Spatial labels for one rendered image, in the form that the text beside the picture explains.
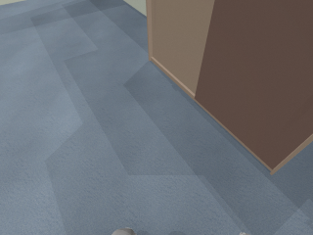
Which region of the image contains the wardrobe door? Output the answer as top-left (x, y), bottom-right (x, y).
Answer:
top-left (195, 0), bottom-right (313, 169)
top-left (151, 0), bottom-right (215, 94)

